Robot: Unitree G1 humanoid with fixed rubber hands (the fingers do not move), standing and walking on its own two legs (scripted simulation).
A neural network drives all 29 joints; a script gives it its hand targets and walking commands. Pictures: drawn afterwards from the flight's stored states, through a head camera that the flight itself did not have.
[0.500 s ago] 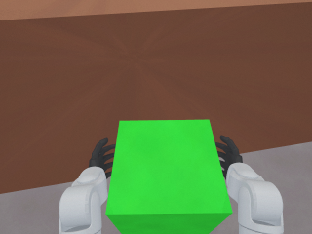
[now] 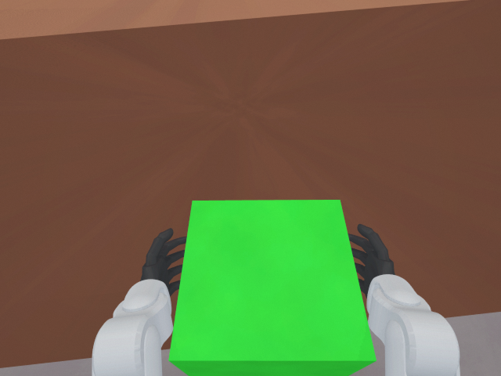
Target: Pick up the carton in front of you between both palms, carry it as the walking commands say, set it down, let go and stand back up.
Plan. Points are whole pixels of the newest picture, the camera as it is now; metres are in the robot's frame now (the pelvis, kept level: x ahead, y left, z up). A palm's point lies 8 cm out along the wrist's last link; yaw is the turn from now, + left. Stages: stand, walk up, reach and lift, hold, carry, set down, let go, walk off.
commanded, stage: carry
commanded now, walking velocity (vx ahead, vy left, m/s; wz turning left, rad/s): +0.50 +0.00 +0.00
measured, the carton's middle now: (265, 300) +0.24 +0.00 +0.02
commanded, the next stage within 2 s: none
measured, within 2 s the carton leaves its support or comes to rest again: neither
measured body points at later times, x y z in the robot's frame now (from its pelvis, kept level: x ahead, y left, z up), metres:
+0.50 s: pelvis +0.33 +0.03 +0.00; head +0.34 +0.04 +0.45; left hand +0.65 +0.17 +0.15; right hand +0.64 -0.14 +0.15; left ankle +0.24 +0.11 -0.75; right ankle +0.45 -0.12 -0.69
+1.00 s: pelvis +0.65 -0.02 +0.00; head +0.75 -0.03 +0.44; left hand +1.03 +0.14 +0.12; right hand +1.04 -0.17 +0.11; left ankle +0.79 +0.10 -0.68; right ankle +0.56 -0.08 -0.74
